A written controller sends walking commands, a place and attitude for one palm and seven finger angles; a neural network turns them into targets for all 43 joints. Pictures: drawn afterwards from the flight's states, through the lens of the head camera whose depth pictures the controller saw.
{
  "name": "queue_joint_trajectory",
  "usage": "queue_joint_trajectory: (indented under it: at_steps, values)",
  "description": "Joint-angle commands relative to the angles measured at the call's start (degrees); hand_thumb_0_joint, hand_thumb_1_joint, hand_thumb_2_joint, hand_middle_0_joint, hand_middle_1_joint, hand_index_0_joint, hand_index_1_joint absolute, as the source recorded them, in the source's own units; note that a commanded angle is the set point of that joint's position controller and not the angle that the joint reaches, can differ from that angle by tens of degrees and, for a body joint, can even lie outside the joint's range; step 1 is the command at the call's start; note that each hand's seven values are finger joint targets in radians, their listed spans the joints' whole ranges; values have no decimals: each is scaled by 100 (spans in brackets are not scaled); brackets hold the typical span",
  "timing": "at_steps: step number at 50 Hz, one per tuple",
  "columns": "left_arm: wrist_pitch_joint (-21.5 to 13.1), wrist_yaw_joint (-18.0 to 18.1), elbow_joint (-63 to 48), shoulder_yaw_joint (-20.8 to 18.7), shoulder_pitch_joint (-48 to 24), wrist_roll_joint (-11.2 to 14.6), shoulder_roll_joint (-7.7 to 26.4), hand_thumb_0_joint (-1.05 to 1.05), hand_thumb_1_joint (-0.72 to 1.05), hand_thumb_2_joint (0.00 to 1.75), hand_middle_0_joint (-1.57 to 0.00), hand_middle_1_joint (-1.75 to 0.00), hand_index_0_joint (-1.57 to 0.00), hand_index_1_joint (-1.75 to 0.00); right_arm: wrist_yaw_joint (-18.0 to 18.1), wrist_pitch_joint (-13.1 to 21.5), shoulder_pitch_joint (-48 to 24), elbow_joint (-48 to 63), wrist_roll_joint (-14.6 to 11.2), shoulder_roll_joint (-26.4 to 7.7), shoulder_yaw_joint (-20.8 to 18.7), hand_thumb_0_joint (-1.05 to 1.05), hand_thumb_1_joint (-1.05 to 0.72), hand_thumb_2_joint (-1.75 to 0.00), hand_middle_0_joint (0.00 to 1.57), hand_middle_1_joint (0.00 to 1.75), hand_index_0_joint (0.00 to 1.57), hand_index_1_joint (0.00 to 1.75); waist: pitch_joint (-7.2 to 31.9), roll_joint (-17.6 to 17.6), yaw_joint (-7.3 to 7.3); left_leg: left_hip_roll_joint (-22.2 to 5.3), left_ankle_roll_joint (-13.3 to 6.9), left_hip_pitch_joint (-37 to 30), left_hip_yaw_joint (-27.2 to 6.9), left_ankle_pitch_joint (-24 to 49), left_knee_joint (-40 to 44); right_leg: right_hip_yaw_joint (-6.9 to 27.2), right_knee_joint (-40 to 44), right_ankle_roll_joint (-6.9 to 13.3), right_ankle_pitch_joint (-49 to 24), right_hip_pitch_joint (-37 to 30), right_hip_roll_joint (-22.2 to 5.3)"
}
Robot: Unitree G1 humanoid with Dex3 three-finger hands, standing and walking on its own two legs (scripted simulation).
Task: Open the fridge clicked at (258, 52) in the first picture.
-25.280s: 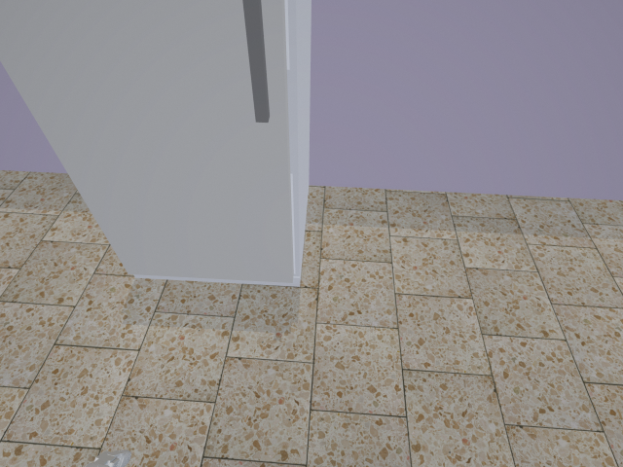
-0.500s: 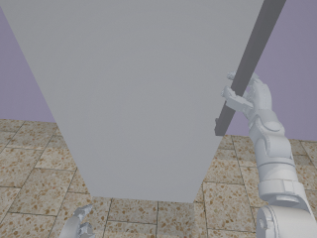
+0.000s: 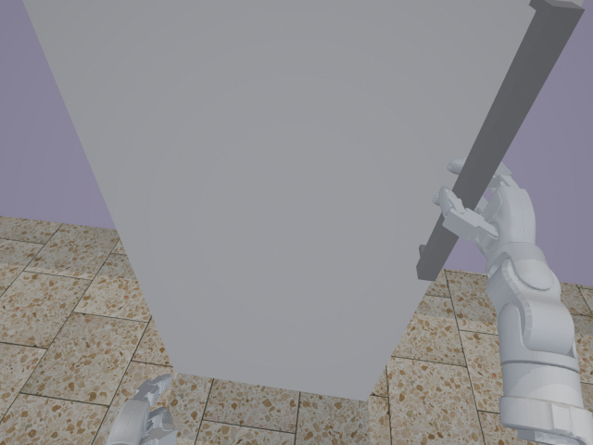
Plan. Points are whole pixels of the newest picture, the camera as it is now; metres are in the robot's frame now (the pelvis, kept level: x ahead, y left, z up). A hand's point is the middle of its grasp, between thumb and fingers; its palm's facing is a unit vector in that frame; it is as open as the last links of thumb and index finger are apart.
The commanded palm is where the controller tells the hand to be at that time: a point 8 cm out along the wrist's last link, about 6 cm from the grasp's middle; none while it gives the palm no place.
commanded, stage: pull the door a little, standing still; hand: right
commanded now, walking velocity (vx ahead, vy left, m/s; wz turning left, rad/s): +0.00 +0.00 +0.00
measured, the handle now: (469, 169) +0.42 -0.17 +0.22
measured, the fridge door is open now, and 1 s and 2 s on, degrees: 1 20 35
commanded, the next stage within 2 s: walk backward, drawing the door open in 0.28 s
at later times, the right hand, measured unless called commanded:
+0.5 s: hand (457, 264) +0.29 -0.14 +0.18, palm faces +0.05 +0.99 -0.14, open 7.0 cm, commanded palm +0.25 -0.19 +0.19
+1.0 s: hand (440, 339) +0.20 -0.10 +0.17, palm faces +0.10 +0.98 -0.18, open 7.4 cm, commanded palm +0.16 -0.15 +0.19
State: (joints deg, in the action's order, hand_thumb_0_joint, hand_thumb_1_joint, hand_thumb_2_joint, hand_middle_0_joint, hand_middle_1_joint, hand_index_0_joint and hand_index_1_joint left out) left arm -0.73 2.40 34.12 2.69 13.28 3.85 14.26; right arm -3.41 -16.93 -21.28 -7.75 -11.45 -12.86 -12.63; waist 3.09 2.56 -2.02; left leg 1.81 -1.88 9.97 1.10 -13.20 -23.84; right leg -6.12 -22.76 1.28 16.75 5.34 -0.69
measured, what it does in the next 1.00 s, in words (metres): shifts its weight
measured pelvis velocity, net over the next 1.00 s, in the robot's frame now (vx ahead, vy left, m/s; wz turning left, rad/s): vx -0.08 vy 0.02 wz -0.07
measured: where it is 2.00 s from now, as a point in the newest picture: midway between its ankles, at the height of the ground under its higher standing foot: outside the picture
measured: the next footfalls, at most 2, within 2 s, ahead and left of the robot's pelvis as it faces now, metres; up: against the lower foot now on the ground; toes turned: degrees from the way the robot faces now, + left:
right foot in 1.48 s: -0.09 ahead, -0.03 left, +0.00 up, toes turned -19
left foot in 1.72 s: +0.03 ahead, +0.33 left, +0.00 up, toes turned -28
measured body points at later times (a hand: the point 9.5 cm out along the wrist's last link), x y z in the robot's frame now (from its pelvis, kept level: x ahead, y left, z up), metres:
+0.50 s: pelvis -0.01 +0.00 +0.00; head -0.02 +0.01 +0.45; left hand +0.21 +0.19 -0.07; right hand +0.28 -0.19 +0.19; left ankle -0.01 +0.10 -0.74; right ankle -0.05 -0.10 -0.74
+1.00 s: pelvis -0.08 +0.02 +0.00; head -0.05 +0.03 +0.45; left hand +0.10 +0.22 -0.10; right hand +0.19 -0.16 +0.18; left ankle -0.01 +0.10 -0.74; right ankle -0.05 -0.10 -0.74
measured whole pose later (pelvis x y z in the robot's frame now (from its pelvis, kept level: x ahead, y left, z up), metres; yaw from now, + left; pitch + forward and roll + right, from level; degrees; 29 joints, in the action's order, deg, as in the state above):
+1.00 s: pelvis -0.08 +0.02 +0.00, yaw -4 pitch +0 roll +0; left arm 2.6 2.8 32.3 2.7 9.9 -0.3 8.9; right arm 8.3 2.9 5.1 23.4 -0.9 -12.5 3.0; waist -2.9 1.4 -2.6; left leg 0.9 -2.9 16.9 5.5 -6.3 -22.8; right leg -2.0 -25.3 0.7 10.0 15.4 -0.3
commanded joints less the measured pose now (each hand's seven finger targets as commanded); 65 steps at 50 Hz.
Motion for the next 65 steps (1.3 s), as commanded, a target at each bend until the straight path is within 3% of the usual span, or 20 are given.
queue_joint_trajectory:
  at_steps: [1, 4, 10, 15, 18, 19, 20, 21, 22, 23, 27, 29, 33, 39, 50, 58, 60, 62, 64, 65]
  values:
    - [-264, 71, -949, -243, -953, -20, 609, 0, 90, 90, -20, -30, -20, -30, -46, 232, -1509, 1918, -70, -1248, -541, 0, -90, -90, 45, 140, 45, 140, 1599, -372, 548, -261, 13, -1219, -46, 3297, -164, 353, -110, 60, -2850, -94, -29]
    - [-255, 126, -790, -196, -959, 4, 566, 0, 90, 90, -20, -30, -20, -30, 29, -8, -2494, 1698, -56, -577, 235, 0, -90, -90, 45, 140, 45, 140, 1242, -354, 230, -235, 36, -717, 6, 2829, -71, 415, -165, 68, -2489, -129, -3]
    - [-233, 74, -880, -172, -1095, -83, 510, 0, 90, 90, -20, -30, -20, -30, 147, -86, -1662, 2261, 32, -434, 357, 0, -90, -90, 45, 140, 45, 140, 1681, -317, 424, -281, -2, -932, 62, 3058, -286, 521, -276, 33, -2894, -294, 23]
    - [-140, 11, -1077, -120, -1298, -98, 461, 0, 90, 90, -20, -30, -20, -30, 20, -98, -623, 2895, -25, -354, 430, 0, -90, -90, 45, 140, 45, 140, 1505, -560, 525, -305, 18, -997, 72, 3067, -330, 545, -272, 51, -2775, -154, 2]
    - [-83, -36, -1186, -84, -1427, -82, 413, 0, 90, 90, -20, -30, -20, -30, -14, -159, -26, 3465, -32, -292, 569, 0, -90, -90, 45, 140, 45, 140, 1336, -369, 538, -308, 11, -917, 77, 2897, -326, 565, -262, 42, -2677, -126, -20]
    - [-51, -21, -1170, -83, -1445, -79, 438, 0, 90, 90, -20, -30, -20, -30, 22, -200, -4, 3571, -34, -648, 242, 0, -90, -90, 45, 140, 45, 140, 1355, -417, 567, -291, 5, -934, 77, 2781, -305, 576, -241, 32, -2593, -95, -26]
    - [-38, 86, -1334, -83, -1243, -211, 430, 0, 90, 90, -20, -30, -20, -30, 472, 911, -1838, 4837, 475, -1642, 214, 0, -90, -90, 45, 140, 45, 140, 255, -377, 219, -720, 243, 143, -681, 2770, 331, 596, -496, 198, -2107, 132, -276]
    - [3, 156, -1022, -120, -1139, -274, 371, 0, 90, 90, -20, -30, -20, -30, 667, 1286, -1414, 4128, 547, -1449, 196, 0, -90, -90, 45, 140, 45, 140, 83, -610, 126, -798, 131, 350, -667, 2198, 511, 771, -541, 185, -1671, 192, -255]
    - [101, 162, -996, -125, -1152, -332, 379, 0, 90, 90, -20, -30, -20, -30, 698, 1389, -200, 3499, 590, -818, 620, 0, -90, -90, 45, 140, 45, 140, 198, -866, 162, -824, 82, 459, -684, 1998, 524, 786, -529, 183, -1598, 27, -300]
    - [185, 154, -1084, -119, -1155, -351, 357, 0, 90, 90, -20, -30, -20, -30, 702, 1503, 292, 3640, 624, -615, 840, 0, -90, -90, 45, 140, 45, 140, 468, -795, 192, -842, 121, 409, -639, 2073, 486, 740, -504, 189, -1718, -111, -335]
    - [391, 189, -1182, -148, -1132, -389, 326, 0, 90, 90, -20, -30, -20, -30, 804, 1999, 602, 4251, 737, -720, 866, 0, -90, -90, 45, 140, 45, 140, 1503, 63, 153, -700, 186, 52, -361, 2635, -142, 870, -322, 237, -3038, -664, -601]
    - [447, 186, -1270, -157, -1179, -398, 274, 0, 90, 90, -20, -30, -20, -30, 837, 2151, 853, 4395, 774, -655, 926, 0, -90, -90, 45, 140, 45, 140, 1654, 98, 174, -616, 219, 35, -300, 2503, -299, 966, -287, 243, -3376, -683, -717]
    - [435, 183, -1336, -162, -1231, -424, 185, 0, 90, 90, -20, -30, -20, -30, 881, 2380, 1192, 4604, 866, -539, 1038, 0, -90, -90, 45, 140, 45, 140, 1454, -147, 192, -482, 247, 126, -234, 1837, -424, 1183, -113, 260, -3376, -393, -858]
    - [298, 151, -1283, -175, -1225, -458, 134, 0, 90, 90, -20, -30, -20, -30, 972, 2591, 1289, 4732, 996, -485, 1116, 0, -90, -90, 45, 140, 45, 140, 886, -189, 159, -473, 200, -5, -261, 1048, -138, 1354, 200, 244, -2095, 597, -809]
    - [-92, 85, -1107, -270, -1042, -407, -17, 0, 90, 90, -20, -30, -20, -30, 1102, 2828, 1210, 5118, 1079, -570, 1179, 0, -90, -90, 45, 140, 45, 140, 887, -345, -5, -712, 114, 206, -270, -161, 794, 1026, 79, 143, -611, 635, -385]
    - [-278, 94, -1040, -331, -1191, -355, -37, 0, 90, 90, -20, -30, -20, -30, 1109, 2762, 1355, 5456, 1107, -704, 1036, 0, -90, -90, 45, 140, 45, 140, 737, 149, 7, -327, 270, -13, -220, -442, -161, 1913, 704, 333, -68, 1308, -865]
    - [-354, 97, -1009, -368, -1241, -353, -67, 0, 90, 90, -20, -30, -20, -30, 1088, 2729, 1432, 5532, 1115, -733, 945, 0, -90, -90, 45, 140, 45, 140, 824, 17, 54, -326, 267, -152, -320, -263, -285, 2040, 588, 388, -64, 1476, -930]
    - [-430, 111, -981, -381, -1286, -364, -120, 0, 90, 90, -20, -30, -20, -30, 1071, 2706, 1465, 5591, 1112, -779, 898, 0, -90, -90, 45, 140, 45, 140, 753, -204, 71, -518, 256, -77, -511, -466, 125, 1737, 203, 314, 156, 1625, -697]
    - [-459, 90, -838, -418, -1050, -339, -185, 0, 90, 90, -20, -30, -20, -30, 1130, 2678, 1400, 5794, 1146, -877, 743, 0, -90, -90, 45, 140, 45, 140, 915, -1115, 69, -1338, 143, 187, -1042, -1236, 1276, 649, -1271, 34, 205, 1430, -26]
    - [-494, 57, -799, -437, -936, -320, -175, 0, 90, 90, -20, -30, -20, -30, 1170, 2638, 1366, 5902, 1159, -872, 673, 0, -90, -90, 45, 140, 45, 140, 1030, -1320, 109, -1703, 66, 170, -909, -883, 1518, 316, -2280, -42, 460, 1433, 163]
